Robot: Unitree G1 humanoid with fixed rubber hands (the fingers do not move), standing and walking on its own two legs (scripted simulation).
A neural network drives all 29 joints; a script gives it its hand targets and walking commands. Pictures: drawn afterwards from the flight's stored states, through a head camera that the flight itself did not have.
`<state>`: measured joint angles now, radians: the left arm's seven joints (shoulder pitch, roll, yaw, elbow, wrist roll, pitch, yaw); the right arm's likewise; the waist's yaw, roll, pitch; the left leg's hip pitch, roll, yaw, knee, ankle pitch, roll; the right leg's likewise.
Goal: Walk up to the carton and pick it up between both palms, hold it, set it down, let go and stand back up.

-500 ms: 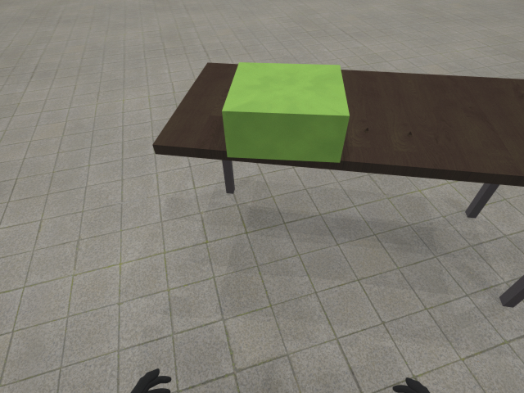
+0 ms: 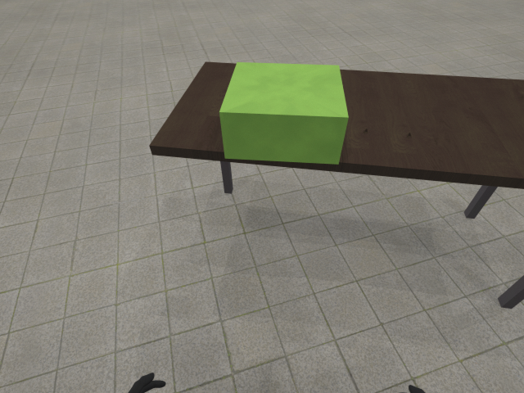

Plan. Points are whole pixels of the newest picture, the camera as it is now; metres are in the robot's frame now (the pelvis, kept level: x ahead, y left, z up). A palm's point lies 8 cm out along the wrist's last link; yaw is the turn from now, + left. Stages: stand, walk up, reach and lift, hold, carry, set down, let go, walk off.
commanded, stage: stand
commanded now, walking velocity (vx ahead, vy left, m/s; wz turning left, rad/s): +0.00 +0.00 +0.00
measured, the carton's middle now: (284, 109) +0.86 -0.03 +0.00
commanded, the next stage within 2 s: walk up in 1.22 s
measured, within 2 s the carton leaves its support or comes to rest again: neither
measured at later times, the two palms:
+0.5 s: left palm out of the picture +0.13 +0.23 -0.10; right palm out of the picture +0.13 -0.24 -0.10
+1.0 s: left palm out of the picture +0.13 +0.25 -0.10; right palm out of the picture +0.11 -0.23 -0.10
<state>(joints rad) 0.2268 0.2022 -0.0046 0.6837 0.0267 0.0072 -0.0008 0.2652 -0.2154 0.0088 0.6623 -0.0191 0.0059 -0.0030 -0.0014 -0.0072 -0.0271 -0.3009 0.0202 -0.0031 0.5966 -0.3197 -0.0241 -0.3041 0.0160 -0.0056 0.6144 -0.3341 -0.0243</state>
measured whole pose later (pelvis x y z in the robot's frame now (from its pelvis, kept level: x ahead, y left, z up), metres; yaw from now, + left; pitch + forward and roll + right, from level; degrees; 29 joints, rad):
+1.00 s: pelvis +0.01 +0.02 +0.00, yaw +0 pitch +0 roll +0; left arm 0.21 0.20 0.01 0.74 0.02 0.02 0.01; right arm 0.27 -0.22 0.00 0.71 -0.02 0.02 -0.02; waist 0.00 0.00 0.02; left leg -0.23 0.01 0.01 0.56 -0.33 0.00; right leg -0.22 0.00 0.00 0.56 -0.33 0.00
